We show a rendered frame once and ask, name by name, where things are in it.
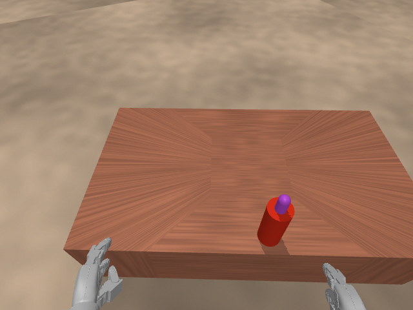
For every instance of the right robot hand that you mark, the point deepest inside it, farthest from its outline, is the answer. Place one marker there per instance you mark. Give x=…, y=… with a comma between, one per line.
x=344, y=296

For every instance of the bottle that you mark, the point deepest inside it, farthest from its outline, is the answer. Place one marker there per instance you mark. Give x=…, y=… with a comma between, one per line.
x=277, y=216

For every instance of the left robot hand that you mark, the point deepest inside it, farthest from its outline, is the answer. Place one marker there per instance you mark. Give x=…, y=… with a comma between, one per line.
x=90, y=275

